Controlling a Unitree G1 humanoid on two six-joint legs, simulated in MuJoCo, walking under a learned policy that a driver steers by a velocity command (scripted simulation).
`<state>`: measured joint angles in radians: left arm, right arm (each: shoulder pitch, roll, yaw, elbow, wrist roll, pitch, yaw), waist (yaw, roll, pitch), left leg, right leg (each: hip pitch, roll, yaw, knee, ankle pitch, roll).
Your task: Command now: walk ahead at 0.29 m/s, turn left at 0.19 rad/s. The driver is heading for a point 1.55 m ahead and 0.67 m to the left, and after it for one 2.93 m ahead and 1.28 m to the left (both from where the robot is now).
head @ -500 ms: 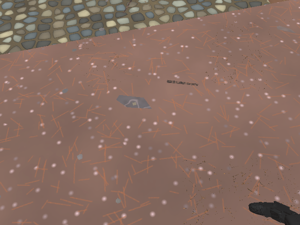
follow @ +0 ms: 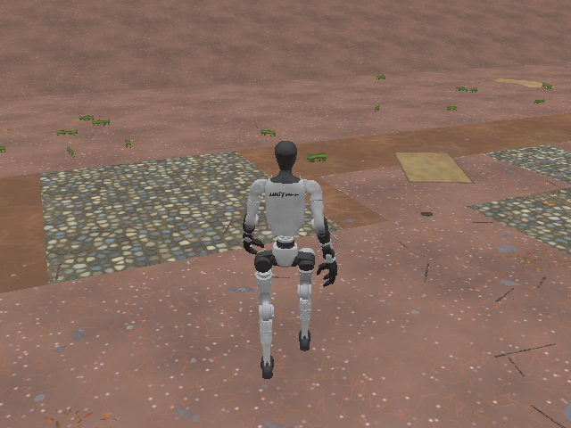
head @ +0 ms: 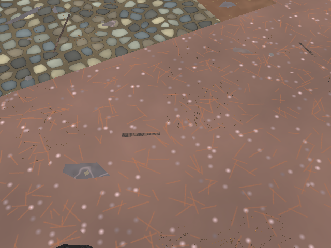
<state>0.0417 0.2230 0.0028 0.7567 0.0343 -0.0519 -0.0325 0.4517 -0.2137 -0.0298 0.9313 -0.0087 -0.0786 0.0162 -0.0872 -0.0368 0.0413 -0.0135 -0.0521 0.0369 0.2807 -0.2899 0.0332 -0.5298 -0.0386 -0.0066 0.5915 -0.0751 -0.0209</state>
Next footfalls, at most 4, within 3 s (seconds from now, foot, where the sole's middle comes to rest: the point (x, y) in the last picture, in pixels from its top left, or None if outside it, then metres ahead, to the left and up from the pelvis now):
0.04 right None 0.18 -0.10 -0.78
0.50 left None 0.09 0.10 -0.78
1.00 right None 0.16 -0.07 -0.78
1.36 left None -0.01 0.07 -0.78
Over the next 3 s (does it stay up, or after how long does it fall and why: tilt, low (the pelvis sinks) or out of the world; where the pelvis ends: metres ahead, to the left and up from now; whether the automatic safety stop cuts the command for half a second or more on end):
stays up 0.23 0.07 0.00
